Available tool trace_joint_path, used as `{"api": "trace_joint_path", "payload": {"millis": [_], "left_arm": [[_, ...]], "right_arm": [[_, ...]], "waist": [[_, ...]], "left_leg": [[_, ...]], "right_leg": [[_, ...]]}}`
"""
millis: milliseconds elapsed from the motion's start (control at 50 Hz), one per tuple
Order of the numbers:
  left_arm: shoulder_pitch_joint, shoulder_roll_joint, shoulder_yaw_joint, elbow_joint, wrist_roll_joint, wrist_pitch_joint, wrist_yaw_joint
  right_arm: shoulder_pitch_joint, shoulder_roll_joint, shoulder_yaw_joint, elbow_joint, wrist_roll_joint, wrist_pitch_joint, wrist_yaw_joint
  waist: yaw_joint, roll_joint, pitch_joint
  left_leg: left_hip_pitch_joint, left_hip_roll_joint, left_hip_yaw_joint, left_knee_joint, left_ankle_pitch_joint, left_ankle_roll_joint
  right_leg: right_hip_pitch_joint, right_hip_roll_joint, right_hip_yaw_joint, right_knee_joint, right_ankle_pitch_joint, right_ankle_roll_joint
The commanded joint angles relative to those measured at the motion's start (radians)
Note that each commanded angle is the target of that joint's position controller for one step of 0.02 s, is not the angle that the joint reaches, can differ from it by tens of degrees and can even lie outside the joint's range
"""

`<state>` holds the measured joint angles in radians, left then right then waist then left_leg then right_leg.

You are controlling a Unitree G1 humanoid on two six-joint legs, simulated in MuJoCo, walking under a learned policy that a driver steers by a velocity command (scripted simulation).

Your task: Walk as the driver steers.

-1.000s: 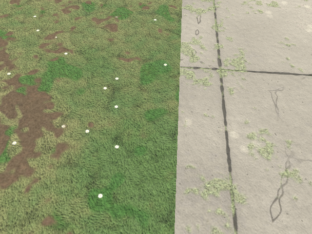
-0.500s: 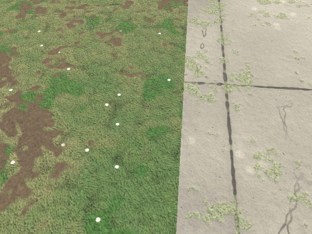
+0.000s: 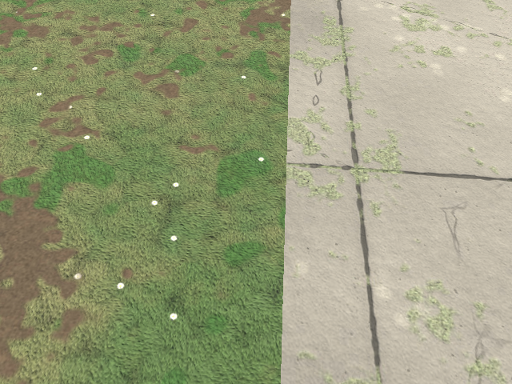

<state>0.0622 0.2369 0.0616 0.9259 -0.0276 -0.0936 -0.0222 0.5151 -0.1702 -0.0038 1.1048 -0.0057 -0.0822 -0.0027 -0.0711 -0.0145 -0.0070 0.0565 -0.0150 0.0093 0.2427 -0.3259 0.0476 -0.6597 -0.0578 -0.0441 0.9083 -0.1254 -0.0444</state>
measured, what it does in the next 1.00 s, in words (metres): walks ahead: right foot, then left foot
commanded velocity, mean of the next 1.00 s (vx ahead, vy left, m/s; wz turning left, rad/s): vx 0.48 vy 0.00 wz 0.00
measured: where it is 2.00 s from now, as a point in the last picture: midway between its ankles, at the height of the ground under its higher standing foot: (261, 207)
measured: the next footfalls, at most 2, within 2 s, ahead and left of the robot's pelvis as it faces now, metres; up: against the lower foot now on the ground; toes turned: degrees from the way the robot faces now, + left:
right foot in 0.20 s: +0.28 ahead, -0.13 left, +0.00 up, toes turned -3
left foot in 0.74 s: +0.56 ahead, +0.12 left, +0.00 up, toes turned +3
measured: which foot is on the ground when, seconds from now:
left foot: down 0.00-0.20, up 0.22-0.72, down 0.74-1.00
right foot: up 0.00-0.18, down 0.20-0.76, up 0.78-1.00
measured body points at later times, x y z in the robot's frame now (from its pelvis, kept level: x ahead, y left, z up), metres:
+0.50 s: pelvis +0.26 -0.05 +0.00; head +0.27 -0.05 +0.45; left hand +0.26 +0.21 -0.14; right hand +0.40 -0.31 -0.11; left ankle +0.39 +0.13 -0.67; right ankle +0.25 -0.13 -0.74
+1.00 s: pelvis +0.53 +0.04 +0.01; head +0.54 +0.05 +0.46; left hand +0.65 +0.30 -0.12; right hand +0.55 -0.22 -0.13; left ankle +0.52 +0.12 -0.74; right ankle +0.61 -0.14 -0.66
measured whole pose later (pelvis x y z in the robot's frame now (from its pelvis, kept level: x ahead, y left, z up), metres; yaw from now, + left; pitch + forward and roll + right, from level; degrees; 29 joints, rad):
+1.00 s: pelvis +0.53 +0.04 +0.01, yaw +0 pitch +1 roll +0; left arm 0.15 0.28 0.07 0.94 -0.01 -0.08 0.01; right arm 0.32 -0.22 -0.06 0.98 -0.01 -0.10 0.02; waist -0.04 -0.05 0.00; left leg -0.15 -0.05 0.07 0.28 -0.15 0.07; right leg -0.66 -0.13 0.03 1.01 -0.16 -0.04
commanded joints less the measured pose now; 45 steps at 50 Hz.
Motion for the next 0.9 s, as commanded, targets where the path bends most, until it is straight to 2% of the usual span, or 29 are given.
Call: {"api": "trace_joint_path", "payload": {"millis": [20,80,120,140,160,180,200,220,240,260,280,300,320,360,400,440,540,600,660,700,720,740,760,780,800,820,840,860,900], "left_arm": [[-0.22,-0.017,-0.024,-0.118,0.0,-0.008,-0.01],[-0.264,0.025,-0.023,-0.151,-0.009,-0.006,-0.02],[-0.242,0.06,-0.011,-0.158,-0.006,-0.011,-0.025],[-0.195,0.083,0.0,-0.15,-0.003,-0.012,-0.024],[-0.086,0.115,0.018,-0.121,-0.003,-0.012,-0.02],[0.09,0.155,0.041,-0.067,-0.007,-0.008,-0.012],[0.289,0.226,0.06,-0.023,0.008,-0.001,0.0],[0.349,0.264,0.058,-0.002,0.029,0.0,-0.007],[0.314,0.173,0.036,0.004,0.021,-0.001,-0.01],[0.196,0.134,0.022,-0.013,0.013,-0.008,-0.009],[0.102,0.102,0.01,-0.032,0.015,-0.016,-0.014],[0.056,0.073,0.001,-0.036,0.025,-0.023,-0.022],[0.043,0.056,-0.006,-0.027,0.034,-0.028,-0.025],[0.07,0.059,-0.008,-0.003,0.031,-0.029,-0.024],[0.108,0.099,-0.002,0.015,0.034,-0.03,-0.009],[0.158,0.128,0.004,0.026,0.035,-0.027,0.009],[0.258,0.15,0.008,0.045,0.019,-0.015,0.028],[0.318,0.16,0.011,0.067,0.011,-0.007,0.029],[0.341,0.171,0.019,0.083,0.007,0.007,0.03],[0.321,0.185,0.026,0.081,0.005,0.017,0.032],[0.297,0.18,0.023,0.075,0.006,0.022,0.032],[0.292,0.144,0.01,0.065,0.015,0.025,0.032],[0.362,0.06,-0.018,0.037,0.028,0.013,0.027],[0.387,0.017,-0.033,0.044,0.017,-0.013,0.022],[0.311,0.126,-0.006,0.031,-0.008,-0.032,0.018],[0.234,0.146,-0.001,0.007,-0.019,-0.04,0.017],[0.199,0.137,0.001,0.003,-0.01,-0.037,0.023],[0.196,0.131,0.01,0.005,0.003,-0.025,0.029],[0.23,0.088,0.009,0.015,0.007,0.002,0.03]], "right_arm": [[0.028,-0.164,-0.025,-0.043,0.0,-0.007,-0.017],[0.048,-0.182,-0.038,-0.029,0.017,-0.013,-0.017],[0.03,-0.192,-0.047,-0.031,0.018,-0.011,-0.016],[0.02,-0.204,-0.054,-0.033,0.015,-0.006,-0.016],[0.005,-0.209,-0.058,-0.038,0.011,0.002,-0.016],[-0.021,-0.207,-0.057,-0.052,0.005,0.008,-0.014],[-0.038,-0.179,-0.046,-0.083,-0.01,0.005,-0.009],[0.106,-0.011,-0.004,-0.082,0.005,-0.016,0.006],[0.019,-0.113,-0.029,-0.08,0.033,-0.046,0.013],[-0.096,-0.167,-0.047,-0.125,0.057,-0.058,0.013],[-0.151,-0.172,-0.05,-0.139,0.055,-0.059,0.003],[-0.165,-0.164,-0.061,-0.139,0.041,-0.05,-0.008],[-0.127,-0.138,-0.063,-0.137,0.033,-0.034,-0.013],[-0.105,-0.101,-0.065,-0.139,0.032,-0.009,-0.019],[-0.178,-0.118,-0.073,-0.172,0.023,0.001,-0.024],[-0.274,-0.134,-0.078,-0.207,0.013,0.001,-0.024],[-0.457,-0.114,-0.069,-0.255,0.016,-0.009,-0.005],[-0.547,-0.112,-0.06,-0.283,0.025,-0.012,0.012],[-0.586,-0.13,-0.058,-0.311,0.03,-0.021,0.03],[-0.525,-0.161,-0.068,-0.303,0.031,-0.029,0.036],[-0.423,-0.191,-0.086,-0.274,0.029,-0.032,0.034],[-0.235,-0.251,-0.115,-0.217,0.025,-0.034,0.027],[-0.069,-0.362,-0.141,-0.186,0.004,-0.032,0.021],[-0.033,-0.339,-0.133,-0.173,0.011,-0.028,0.027],[-0.097,-0.263,-0.107,-0.185,0.016,-0.032,0.029],[-0.187,-0.219,-0.093,-0.209,0.014,-0.032,0.028],[-0.266,-0.19,-0.082,-0.222,0.007,-0.032,0.031],[-0.306,-0.16,-0.073,-0.226,0.001,-0.034,0.034],[-0.303,-0.148,-0.069,-0.21,-0.002,-0.036,0.037]], "waist": [[-0.013,0.118,0.156],[-0.001,0.134,0.172],[0.038,0.14,0.132],[0.071,0.158,0.083],[0.13,0.173,0.008],[0.212,0.169,-0.087],[0.271,0.056,-0.232],[0.176,-0.241,-0.42],[0.208,-0.159,-0.346],[0.174,-0.129,-0.153],[0.131,-0.02,-0.078],[0.093,0.01,-0.033],[0.051,-0.017,-0.027],[0.028,-0.046,0.002],[0.029,-0.047,0.043],[0.05,-0.034,0.064],[0.108,-0.028,0.068],[0.14,-0.032,0.085],[0.139,-0.043,0.093],[0.093,-0.066,0.062],[0.034,-0.064,0.004],[-0.039,-0.032,-0.117],[-0.047,0.16,-0.289],[-0.036,0.318,-0.376],[-0.037,0.225,-0.272],[-0.015,0.168,-0.17],[0.018,0.092,-0.098],[0.05,0.091,-0.058],[0.083,0.101,-0.032]], "left_leg": [[-0.133,0.19,-0.099,-0.145,0.465,0.116],[-0.053,0.235,-0.092,-0.139,0.496,0.115],[0.026,0.258,-0.075,-0.056,0.721,0.097],[0.058,0.264,-0.066,0.019,0.897,0.086],[0.061,0.251,-0.048,0.151,1.052,0.073],[-0.032,0.218,-0.031,0.349,1.078,0.05],[-0.291,0.158,-0.011,0.67,0.738,0.027],[-0.632,-0.042,-0.059,1.039,-0.165,-0.027],[-0.733,-0.009,-0.176,1.173,-0.215,0.003],[-0.798,0.045,-0.131,1.179,-0.13,0.018],[-0.743,0.1,-0.108,1.132,-0.03,0.022],[-0.684,0.13,-0.094,1.078,0.021,0.02],[-0.614,0.157,-0.103,1.037,0.047,0.02],[-0.579,0.171,-0.089,0.964,0.044,0.014],[-0.638,0.185,-0.078,0.878,0.107,-0.009],[-0.727,0.194,-0.076,0.764,0.216,-0.029],[-0.719,0.147,-0.034,0.46,0.416,-0.041],[-0.709,0.124,-0.017,0.363,0.399,-0.043],[-0.696,0.111,-0.018,0.298,0.303,-0.016],[-0.587,0.082,0.006,0.262,0.234,0.012],[-0.444,0.048,0.035,0.238,0.224,0.034],[-0.186,0.064,0.01,0.253,0.241,0.072],[0.213,0.319,-0.351,0.244,0.197,0.198],[0.354,0.432,-0.729,0.072,0.06,0.286],[0.272,0.397,-0.654,0.053,0.008,0.237],[0.138,0.363,-0.504,0.044,0.058,0.199],[-0.009,0.322,-0.394,0.009,0.141,0.182],[-0.109,0.285,-0.319,-0.025,0.191,0.166],[-0.2,0.251,-0.244,-0.077,0.244,0.165]], "right_leg": [[0.014,0.036,-0.051,-0.227,0.132,0.014],[0.044,0.035,-0.027,-0.33,0.141,-0.015],[0.105,0.054,-0.027,-0.368,0.107,-0.047],[0.179,0.077,-0.039,-0.367,0.078,-0.064],[0.315,0.107,-0.057,-0.37,0.06,-0.087],[0.553,0.102,-0.04,-0.381,0.083,-0.119],[0.89,-0.094,0.187,-0.352,0.055,-0.179],[1.173,-0.356,0.71,-0.502,-0.15,-0.356],[1.076,-0.321,0.79,-0.619,-0.257,-0.319],[0.892,-0.289,0.618,-0.651,-0.213,-0.267],[0.709,-0.252,0.485,-0.684,-0.106,-0.236],[0.572,-0.212,0.387,-0.71,-0.021,-0.213],[0.488,-0.178,0.318,-0.739,-0.008,-0.199],[0.399,-0.154,0.254,-0.786,-0.015,-0.204],[0.366,-0.152,0.223,-0.823,-0.024,-0.216],[0.403,-0.159,0.217,-0.837,-0.013,-0.217],[0.49,-0.131,0.136,-0.821,0.05,-0.169],[0.565,-0.152,0.125,-0.787,0.043,-0.163],[0.652,-0.197,0.138,-0.725,0.058,-0.15],[0.676,-0.21,0.14,-0.649,0.183,-0.13],[0.666,-0.176,0.107,-0.527,0.355,-0.109],[0.575,-0.114,0.054,-0.296,0.414,-0.077],[0.23,0.005,-0.019,0.107,0.119,-0.01],[-0.017,0.117,0.074,0.334,-0.423,0.011],[-0.118,0.052,0.157,0.434,-0.401,-0.014],[-0.136,-0.002,0.133,0.427,-0.313,-0.032],[-0.093,-0.047,0.112,0.365,-0.226,-0.031],[-0.037,-0.08,0.116,0.298,-0.172,-0.028],[0.039,-0.095,0.109,0.237,-0.124,-0.02]]}}
Keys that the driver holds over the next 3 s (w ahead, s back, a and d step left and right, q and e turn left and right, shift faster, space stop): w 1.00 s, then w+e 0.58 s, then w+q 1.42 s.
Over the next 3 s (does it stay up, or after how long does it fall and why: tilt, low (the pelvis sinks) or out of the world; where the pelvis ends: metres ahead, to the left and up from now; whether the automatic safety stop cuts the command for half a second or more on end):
stays up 1.62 -0.04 -0.01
